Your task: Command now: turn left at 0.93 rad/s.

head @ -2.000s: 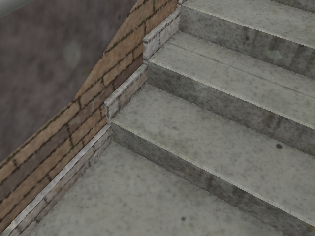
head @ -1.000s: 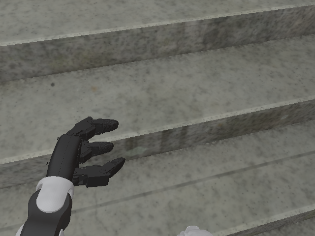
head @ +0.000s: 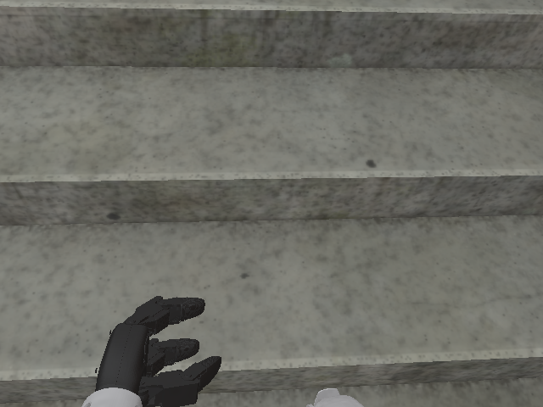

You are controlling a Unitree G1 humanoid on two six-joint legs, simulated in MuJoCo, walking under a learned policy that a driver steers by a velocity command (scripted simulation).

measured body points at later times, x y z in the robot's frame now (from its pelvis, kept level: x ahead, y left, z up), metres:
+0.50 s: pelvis +0.07 +0.07 +0.06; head +0.11 +0.11 +0.51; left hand +0.12 +0.36 -0.06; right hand +0.34 -0.08 -0.01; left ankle +0.01 +0.21 -0.62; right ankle +0.13 -0.11 -0.60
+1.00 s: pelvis +0.12 +0.15 +0.11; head +0.14 +0.16 +0.56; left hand +0.17 +0.43 +0.00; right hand +0.37 -0.02 +0.04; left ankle +0.13 +0.29 -0.59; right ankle +0.13 +0.07 -0.61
